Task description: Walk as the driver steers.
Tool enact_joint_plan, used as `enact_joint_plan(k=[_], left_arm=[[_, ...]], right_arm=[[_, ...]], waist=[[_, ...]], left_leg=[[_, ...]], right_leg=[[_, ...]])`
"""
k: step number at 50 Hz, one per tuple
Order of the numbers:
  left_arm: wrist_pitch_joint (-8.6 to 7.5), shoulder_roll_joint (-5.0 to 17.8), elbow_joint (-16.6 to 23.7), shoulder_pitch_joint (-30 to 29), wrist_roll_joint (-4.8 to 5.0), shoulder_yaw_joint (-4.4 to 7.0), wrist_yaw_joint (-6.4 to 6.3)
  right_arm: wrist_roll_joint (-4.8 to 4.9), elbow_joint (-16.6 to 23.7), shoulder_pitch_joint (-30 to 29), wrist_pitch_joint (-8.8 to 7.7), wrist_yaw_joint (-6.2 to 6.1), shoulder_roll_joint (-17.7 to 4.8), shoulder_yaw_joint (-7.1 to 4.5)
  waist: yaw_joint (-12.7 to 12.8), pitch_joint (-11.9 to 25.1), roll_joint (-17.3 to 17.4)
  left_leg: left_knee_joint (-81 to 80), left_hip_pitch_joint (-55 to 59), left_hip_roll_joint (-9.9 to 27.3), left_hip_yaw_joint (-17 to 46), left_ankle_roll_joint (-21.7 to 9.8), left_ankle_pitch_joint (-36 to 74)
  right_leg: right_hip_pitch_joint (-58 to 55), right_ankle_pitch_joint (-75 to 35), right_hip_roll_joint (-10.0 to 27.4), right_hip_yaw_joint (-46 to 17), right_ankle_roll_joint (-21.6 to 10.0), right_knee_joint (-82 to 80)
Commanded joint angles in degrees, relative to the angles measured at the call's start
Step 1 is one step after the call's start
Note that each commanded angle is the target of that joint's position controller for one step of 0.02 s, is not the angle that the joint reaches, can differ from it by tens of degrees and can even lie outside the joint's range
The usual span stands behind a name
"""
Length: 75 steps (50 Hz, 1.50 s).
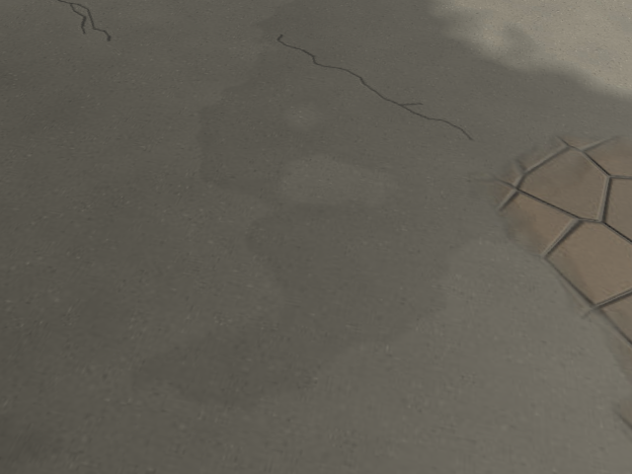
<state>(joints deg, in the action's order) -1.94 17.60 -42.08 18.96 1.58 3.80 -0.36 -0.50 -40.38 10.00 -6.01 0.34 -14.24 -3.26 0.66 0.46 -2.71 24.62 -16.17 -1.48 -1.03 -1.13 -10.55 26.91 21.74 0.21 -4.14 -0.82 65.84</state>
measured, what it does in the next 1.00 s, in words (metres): walks ahead, turning right: right foot, then left foot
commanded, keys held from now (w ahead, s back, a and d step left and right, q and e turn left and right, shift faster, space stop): w+e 0.60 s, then w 0.24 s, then w+q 0.16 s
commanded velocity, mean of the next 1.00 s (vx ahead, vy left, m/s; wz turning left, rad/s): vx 0.50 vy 0.00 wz -0.43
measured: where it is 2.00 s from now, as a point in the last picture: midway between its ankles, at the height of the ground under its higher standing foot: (428, 273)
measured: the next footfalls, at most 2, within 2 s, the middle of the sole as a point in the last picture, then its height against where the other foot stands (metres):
right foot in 0.36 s outside the picture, level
left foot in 0.86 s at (362, 409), level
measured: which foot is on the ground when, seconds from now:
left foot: down 0.00-0.38, up 0.40-0.84, down 0.86-1.00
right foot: up 0.00-0.34, down 0.36-0.88, up 0.90-1.00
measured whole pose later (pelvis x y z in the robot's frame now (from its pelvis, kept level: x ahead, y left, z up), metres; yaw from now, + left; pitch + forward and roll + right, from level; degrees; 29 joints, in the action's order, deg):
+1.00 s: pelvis +0.53 -0.13 +0.00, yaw -25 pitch +1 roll +0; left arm -3.6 16.8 -40.9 17.3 0.2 2.5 0.1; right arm 0.2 -42.3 13.2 -5.2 2.0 -16.1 -2.6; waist -0.3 -0.5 -1.7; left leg 26.7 -18.3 -3.5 1.0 -3.2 -9.8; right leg 23.8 21.7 -0.6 -3.1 -1.3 64.4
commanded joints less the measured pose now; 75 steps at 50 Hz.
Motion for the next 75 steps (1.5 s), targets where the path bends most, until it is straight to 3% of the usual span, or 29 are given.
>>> enact_joint_plan(k=[1,13,16,17,18,19,20,21,24,28,34,39,42,43,44,45,46,48,49,52,56,61,64,66,67,68,69,71,75], left_arm=[[-0.11,2.57,5.89,-1.99,0.11,0.92,0.68],[-0.41,1.51,12.63,-18.4,-0.08,-0.18,3.75],[0.06,4.33,13.03,-14.57,-0.62,1.3,3.92],[0.25,6.48,11.12,-6.72,-0.6,2.71,3.63],[0.69,10.26,8.47,3.5,-0.4,4.71,2.66],[0.73,17.61,8.36,4.79,0.06,5.94,1.71],[-0.22,15.52,10.45,6.37,-0.17,4.88,2.02],[-0.99,11.54,9.6,5.14,-0.76,3.66,2.41],[-1.48,6.91,10.69,-4.39,-1.27,2.02,2.12],[-1.97,7.41,9.83,-5.21,-1.2,2.08,1.1],[-1.62,7.83,6.23,-0.02,-0.59,2.04,-0.12],[-1.29,7.98,3.26,3.31,-0.49,1.98,0.07],[-0.63,7.02,2.91,2.12,-0.67,1.64,0.06],[-0.67,5.06,3.71,1.39,-1.32,0.74,0.02],[-1.37,2.45,4.42,7.31,-0.66,-0.17,-0.15],[-2.08,3.17,4.61,7.93,-0.83,-0.44,-0.16],[-2.44,7.09,5.21,2.85,-0.16,0.52,0.13],[-3.21,6.57,7.12,-5.41,-1.16,0.42,0.28],[-3.44,5.94,7.24,-5.64,-1.9,0.61,0.3],[-3.43,3.49,7.06,-4.48,-2.37,0.18,0.4],[-3.74,1.09,8.59,-12.38,-2.26,-0.96,0.53],[-4.71,2.5,10.09,-19.83,-1.09,-0.56,1.44],[-5.31,4.44,9.78,-17.68,-0.78,0.49,1.46],[-5.54,7.35,7.84,-7.62,-1.64,2.01,0.65],[-5.17,11.17,6.78,1.87,-2.0,2.96,0.06],[-4.14,13.88,4.85,3.79,-2.16,3.67,0.69],[-4.08,8.12,5.65,1.41,-1.57,2.5,0.88],[-3.96,4.17,5.74,-3.41,-1.79,1.15,0.87],[-4.57,3.17,3.74,-6.38,-2.06,1.11,0.85]], right_arm=[[-0.02,1.11,2.34,-0.6,0.05,-5.98,-1.71],[1.68,-4.6,6.99,0.83,-0.55,-13.21,-3.39],[2.26,-4.8,6.96,1.95,-1.01,-15.69,-4.11],[2.42,-4.64,6.42,2.41,-1.28,-15.76,-4.06],[1.72,-4.13,7.48,2.31,-1.6,-13.87,-3.27],[-1.01,-0.82,12.03,1.29,-0.95,-6.11,-0.69],[0.12,0.32,9.35,-0.94,-0.13,-8.14,-0.3],[2.48,1.86,3.18,-1.91,0.42,-12.08,-1.46],[0.28,1.46,2.18,-1.89,-0.4,-11.37,-1.41],[-0.63,1.39,2.02,0.27,-0.51,-8.9,-0.99],[0.09,3.49,-9.74,-0.19,0.71,-5.68,0.68],[0.69,5.19,-12.67,-1.05,1.67,-8.42,-0.23],[0.34,3.3,-4.29,-1.46,1.31,-10.31,-1.53],[-0.2,2.05,3.83,-1.62,1.01,-12.63,-2.33],[-0.75,0.49,11.56,-1.2,0.96,-17.61,-3.78],[1.02,-1.27,14.51,-0.7,1.75,-15.34,-3.38],[2.03,-0.8,11.97,-0.41,1.81,-11.78,-2.2],[0.91,0.63,6.51,0.56,1.67,-9.64,-1.33],[0.5,1.01,5.41,0.6,1.52,-8.75,-0.96],[0.88,0.98,5.12,0.73,0.95,-8.97,-1.01],[1.65,-0.42,7.57,1.39,-0.35,-11.61,-1.98],[2.29,-1.92,12.52,2.68,-1.0,-11.98,-2.22],[2.28,-1.67,11.91,3.33,-1.27,-11.98,-2.45],[1.72,-0.57,10.62,3.26,-1.1,-8.51,-1.36],[0.29,0.89,11.37,2.98,-1.08,-4.4,-0.05],[2.46,2.87,18.13,2.33,-1.04,-3.91,0.33],[3.21,1.05,15.96,2.57,-1.31,-9.59,-1.0],[2.24,1.68,9.19,3.27,-1.1,-10.26,-1.64],[2.15,3.46,6.66,4.34,-0.11,-6.37,-1.36]], waist=[[-1.44,-0.97,9.45],[-5.07,-4.45,6.4],[-1.35,-0.74,8.54],[3.35,3.39,7.76],[7.84,8.73,4.83],[3.14,13.0,-11.72],[5.34,24.05,-9.95],[6.8,17.01,-4.66],[-0.17,4.9,0.91],[-2.16,2.55,0.46],[2.94,-0.14,-1.7],[3.82,-1.92,-3.12],[-0.79,1.18,-4.02],[-4.46,8.35,-1.54],[-4.34,17.35,11.14],[-4.81,17.65,19.52],[-5.31,9.69,13.36],[-4.08,0.02,5.77],[-2.58,-0.75,6.01],[-0.69,0.61,8.6],[-2.8,-0.56,7.69],[-5.06,-0.91,8.0],[-2.47,-0.4,9.51],[2.92,5.78,7.91],[5.91,14.12,-1.52],[2.11,17.22,-19.55],[3.3,10.31,-9.96],[2.59,1.89,-1.64],[0.01,-1.6,-3.63]], left_leg=[[-13.79,10.31,15.83,13.96,-9.65,5.37],[-13.1,17.08,17.3,-4.15,-6.68,17.83],[-1.97,19.92,17.36,-7.84,-4.75,42.03],[8.55,17.8,15.8,-9.87,-3.44,47.73],[23.37,7.11,13.71,-10.51,-1.29,40.12],[45.57,-19.34,4.71,-9.53,2.49,-9.72],[55.57,-27.49,-0.16,4.72,2.45,-23.89],[56.1,-32.64,2.99,7.08,1.46,-18.58],[43.26,-24.03,8.36,6.3,1.22,-8.65],[34.65,-19.13,7.56,4.7,4.05,-3.93],[11.56,-13.84,4.02,3.49,4.73,17.11],[4.84,-13.73,3.24,4.16,1.48,11.36],[0.87,-2.13,1.63,1.6,-2.13,7.39],[3.06,10.02,7.1,6.42,-5.53,9.97],[2.2,31.14,17.86,26.92,-14.47,3.16],[-6.73,35.63,22.43,44.64,-17.78,-9.31],[-8.29,30.65,21.41,42.25,-15.61,-16.59],[-10.28,16.97,16.69,30.91,-13.63,-8.62],[-11.14,13.23,14.77,27.99,-13.07,-3.09],[-12.82,8.63,11.54,22.23,-13.58,6.93],[-13.11,3.9,9.2,16.88,-12.3,10.53],[-9.71,4.6,9.72,19.99,-10.59,5.88],[-5.34,6.01,10.27,23.77,-8.73,4.2],[6.98,1.15,5.71,20.72,-5.59,5.07],[24.78,-7.44,0.94,14.12,-3.01,-9.3],[39.15,-24.91,-2.31,9.1,-1.13,-24.99],[45.73,-29.86,1.82,10.81,-0.29,-20.89],[45.95,-28.23,4.89,8.85,0.54,-11.65],[41.09,-24.55,7.95,6.99,1.61,-5.56]], right_leg=[[14.6,-4.5,6.06,-1.66,0.92,0.81],[11.7,-19.32,4.59,4.86,-1.48,-27.01],[2.17,-10.69,-0.41,9.55,-4.98,-29.28],[-8.53,-12.79,-3.21,10.93,-6.86,-32.72],[-25.81,-15.34,-2.64,6.72,-9.3,-33.66],[-46.34,-11.71,13.32,-22.53,-18.24,-36.28],[-51.9,-2.42,19.95,-45.39,-24.17,-46.61],[-48.01,-3.68,18.02,-37.59,-20.4,-48.06],[-24.62,-19.66,11.44,-20.56,-15.95,-49.26],[-14.1,-27.37,8.73,-14.7,-16.58,-52.32],[-11.99,-18.99,5.7,-9.77,-12.22,-52.18],[-20.35,-18.06,10.06,-15.19,-11.21,-47.66],[-22.15,-30.87,7.82,-14.38,-8.76,-39.16],[-18.54,-31.14,4.91,-10.58,-6.77,-27.16],[-0.07,-17.83,-2.79,-3.53,-1.96,-6.92],[12.09,10.2,-5.1,-3.56,-0.16,3.51],[17.97,7.93,-1.47,-4.89,-0.47,7.49],[17.83,0.41,2.2,-1.6,-0.67,2.94],[15.17,-2.19,3.72,-1.71,-0.51,-0.91],[9.84,-4.06,3.77,0.21,1.36,-9.15],[5.07,-15.76,1.93,1.3,3.44,-24.94],[-1.04,-22.49,-0.84,0.12,3.67,-35.63],[-7.39,-18.9,-0.82,-0.11,1.76,-39.81],[-24.0,-17.06,4.09,-2.79,-2.13,-41.39],[-38.45,-15.58,15.41,-13.78,-5.57,-40.73],[-47.44,-0.5,25.15,-38.51,-13.53,-46.79],[-42.23,8.0,23.23,-36.99,-12.43,-49.1],[-30.71,-3.62,17.96,-21.05,-9.49,-50.77],[-21.54,-17.95,14.18,-7.24,-9.63,-55.55]])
